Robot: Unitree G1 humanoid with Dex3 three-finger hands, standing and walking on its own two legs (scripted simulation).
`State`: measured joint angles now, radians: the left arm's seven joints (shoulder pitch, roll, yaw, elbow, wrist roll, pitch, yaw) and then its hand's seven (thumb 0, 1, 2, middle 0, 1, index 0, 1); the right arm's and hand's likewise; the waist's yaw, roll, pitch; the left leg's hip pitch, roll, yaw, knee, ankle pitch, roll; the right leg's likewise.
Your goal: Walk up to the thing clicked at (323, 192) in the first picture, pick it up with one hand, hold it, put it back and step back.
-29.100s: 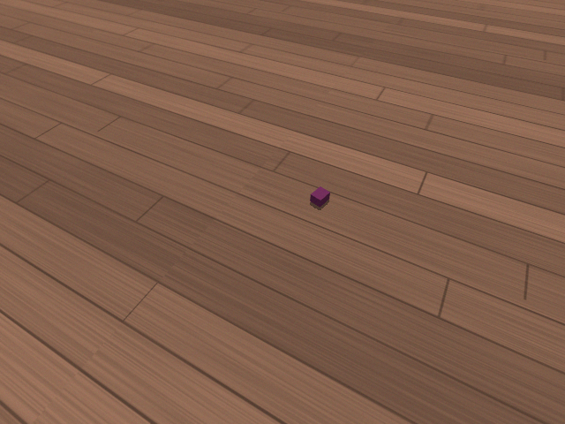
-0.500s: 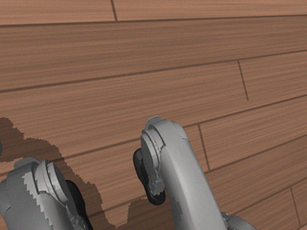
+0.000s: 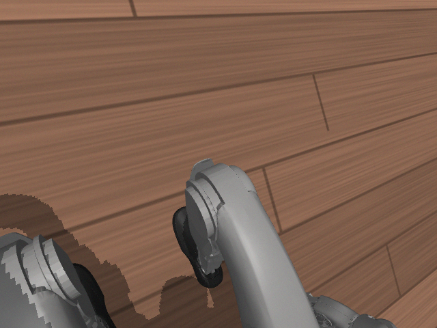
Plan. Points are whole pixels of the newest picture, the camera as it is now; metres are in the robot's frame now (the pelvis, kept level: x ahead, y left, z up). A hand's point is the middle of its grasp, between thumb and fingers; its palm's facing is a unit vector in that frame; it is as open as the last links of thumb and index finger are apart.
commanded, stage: rest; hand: left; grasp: from above
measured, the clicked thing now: out of the picture +0.43 +0.32 -0.27
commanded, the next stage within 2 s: open in 0.40 s
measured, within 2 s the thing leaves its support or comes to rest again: rests again in 0.22 s
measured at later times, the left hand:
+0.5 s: hand out of the picture +0.42 +0.31 -0.25, palm faces +0.03 -0.49 -0.87, open 9.0 cm
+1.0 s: hand out of the picture +0.42 +0.31 -0.26, palm faces +0.05 -0.50 -0.86, open 10.9 cm
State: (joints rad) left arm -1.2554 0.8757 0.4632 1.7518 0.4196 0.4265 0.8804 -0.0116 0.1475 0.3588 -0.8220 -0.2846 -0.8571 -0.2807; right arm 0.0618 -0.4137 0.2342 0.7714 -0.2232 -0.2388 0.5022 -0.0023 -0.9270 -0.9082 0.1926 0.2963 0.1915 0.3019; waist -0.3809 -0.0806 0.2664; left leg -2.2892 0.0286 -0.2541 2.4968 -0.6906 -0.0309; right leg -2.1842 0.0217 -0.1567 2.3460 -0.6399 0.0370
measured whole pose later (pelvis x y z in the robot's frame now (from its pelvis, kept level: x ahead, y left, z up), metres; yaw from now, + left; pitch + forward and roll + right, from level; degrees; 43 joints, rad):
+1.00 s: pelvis +0.00 +0.00 -0.01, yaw -1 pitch +24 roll -14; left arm -1.20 0.91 0.43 1.74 0.35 0.40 0.87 0.00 -0.02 0.63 -0.50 -0.60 -0.49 -0.62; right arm 0.05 -0.43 0.31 0.69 -0.19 -0.23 0.51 0.00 -0.91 -0.91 0.19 0.30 0.19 0.30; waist -0.39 -0.12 0.29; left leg -2.29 0.02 -0.29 2.55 -0.71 -0.03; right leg -2.17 0.03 -0.18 2.37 -0.65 0.05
